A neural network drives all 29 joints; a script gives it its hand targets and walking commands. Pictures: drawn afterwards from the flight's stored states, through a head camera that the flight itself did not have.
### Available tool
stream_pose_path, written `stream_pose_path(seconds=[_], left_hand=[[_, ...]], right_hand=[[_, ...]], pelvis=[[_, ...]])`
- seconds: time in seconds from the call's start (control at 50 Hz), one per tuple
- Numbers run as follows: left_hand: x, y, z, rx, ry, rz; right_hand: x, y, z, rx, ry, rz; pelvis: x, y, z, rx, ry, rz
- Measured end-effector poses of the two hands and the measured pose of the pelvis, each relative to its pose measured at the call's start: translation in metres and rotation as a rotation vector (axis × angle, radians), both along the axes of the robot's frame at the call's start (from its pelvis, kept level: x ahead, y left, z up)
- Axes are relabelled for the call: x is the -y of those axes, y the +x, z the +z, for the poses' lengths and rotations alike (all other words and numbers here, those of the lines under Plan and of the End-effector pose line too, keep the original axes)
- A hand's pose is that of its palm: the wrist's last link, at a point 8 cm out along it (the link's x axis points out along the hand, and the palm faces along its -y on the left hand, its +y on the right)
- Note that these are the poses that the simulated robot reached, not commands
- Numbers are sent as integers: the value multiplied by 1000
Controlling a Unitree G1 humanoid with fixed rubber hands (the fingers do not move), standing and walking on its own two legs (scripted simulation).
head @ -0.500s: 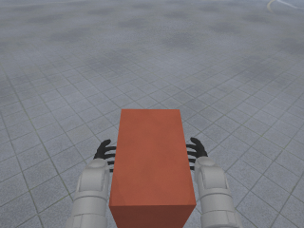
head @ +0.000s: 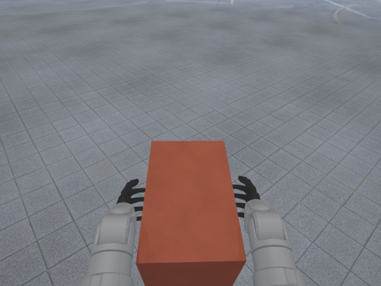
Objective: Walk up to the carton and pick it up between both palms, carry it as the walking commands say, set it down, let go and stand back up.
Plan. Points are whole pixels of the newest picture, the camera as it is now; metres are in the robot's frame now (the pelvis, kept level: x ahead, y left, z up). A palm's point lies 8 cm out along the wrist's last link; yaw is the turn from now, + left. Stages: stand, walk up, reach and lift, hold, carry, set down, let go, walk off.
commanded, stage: hold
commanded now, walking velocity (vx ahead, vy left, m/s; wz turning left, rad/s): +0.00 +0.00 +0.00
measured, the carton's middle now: (188, 213) +0.33 +0.00 -0.02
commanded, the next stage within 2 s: carry in 0.50 s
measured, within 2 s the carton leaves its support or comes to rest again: neither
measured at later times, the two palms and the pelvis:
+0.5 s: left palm (124, 213) +0.29 +0.14 +0.05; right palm (252, 208) +0.29 -0.14 +0.06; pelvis +0.00 +0.00 +0.00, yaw +0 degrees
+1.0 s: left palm (143, 227) +0.25 +0.09 +0.05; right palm (279, 224) +0.25 -0.18 +0.06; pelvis -0.03 -0.04 -0.03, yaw -1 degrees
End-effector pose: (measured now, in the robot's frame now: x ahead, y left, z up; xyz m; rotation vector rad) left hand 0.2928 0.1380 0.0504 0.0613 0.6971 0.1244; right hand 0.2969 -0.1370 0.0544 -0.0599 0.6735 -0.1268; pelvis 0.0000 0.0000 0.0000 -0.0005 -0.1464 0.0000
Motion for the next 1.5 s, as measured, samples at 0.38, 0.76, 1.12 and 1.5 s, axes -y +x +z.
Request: stream_pose_path(seconds=[0.38,0.76,1.12,1.5], left_hand=[[0,-4,-1,-3,5,-1],[27,-4,-3,29,-40,24],[55,-53,11,-58,-37,46],[85,-84,25,-47,-72,83]], right_hand=[[0,-4,2,7,4,-9],[26,-4,1,46,45,-48],[55,-53,9,-46,70,-56],[84,-75,31,-39,35,-22]], pelvis=[[-1,-6,-2,1,0,-1],[26,-10,-25,-197,-21,-9],[53,-35,-24,-212,-6,11],[95,-66,-10,-225,-51,-11]])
